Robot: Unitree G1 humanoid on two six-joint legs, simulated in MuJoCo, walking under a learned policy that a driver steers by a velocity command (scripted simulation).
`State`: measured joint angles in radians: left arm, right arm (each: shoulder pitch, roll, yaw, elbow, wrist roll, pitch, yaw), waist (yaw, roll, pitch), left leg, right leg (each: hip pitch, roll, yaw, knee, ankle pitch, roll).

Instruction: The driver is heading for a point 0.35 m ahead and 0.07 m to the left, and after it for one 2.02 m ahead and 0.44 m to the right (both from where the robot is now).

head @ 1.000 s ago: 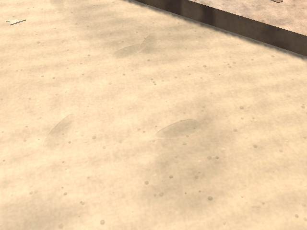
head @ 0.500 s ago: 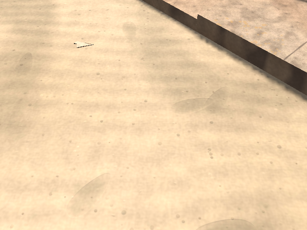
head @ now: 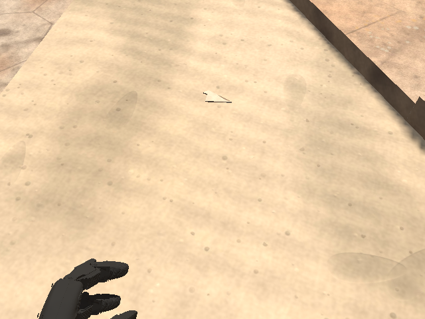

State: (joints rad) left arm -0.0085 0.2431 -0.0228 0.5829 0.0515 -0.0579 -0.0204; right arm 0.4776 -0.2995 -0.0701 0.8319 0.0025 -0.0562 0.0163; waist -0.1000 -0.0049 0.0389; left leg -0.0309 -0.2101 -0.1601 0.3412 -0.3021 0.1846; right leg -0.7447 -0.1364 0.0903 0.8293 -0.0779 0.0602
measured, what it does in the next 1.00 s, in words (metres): walks ahead, turning right: right foot, then left foot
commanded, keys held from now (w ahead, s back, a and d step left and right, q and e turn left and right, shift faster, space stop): w+q+shift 0.14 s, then e+shift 0.86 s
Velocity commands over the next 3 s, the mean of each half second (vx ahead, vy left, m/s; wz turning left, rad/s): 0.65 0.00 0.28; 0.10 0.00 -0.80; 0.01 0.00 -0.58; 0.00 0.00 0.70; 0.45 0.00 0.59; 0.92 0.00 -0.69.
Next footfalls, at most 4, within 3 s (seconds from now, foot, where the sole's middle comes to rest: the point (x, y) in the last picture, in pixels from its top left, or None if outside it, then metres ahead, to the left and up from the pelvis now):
0.14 right None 0.35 -0.16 -0.77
0.50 left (168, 298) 0.54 0.11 -0.77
0.92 right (258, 304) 0.49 -0.17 -0.77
1.36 left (198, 268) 0.62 0.01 -0.77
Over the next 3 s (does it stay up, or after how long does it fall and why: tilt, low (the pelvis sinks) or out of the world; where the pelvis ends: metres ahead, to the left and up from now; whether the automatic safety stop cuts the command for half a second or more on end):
stays up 1.03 -0.02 -0.01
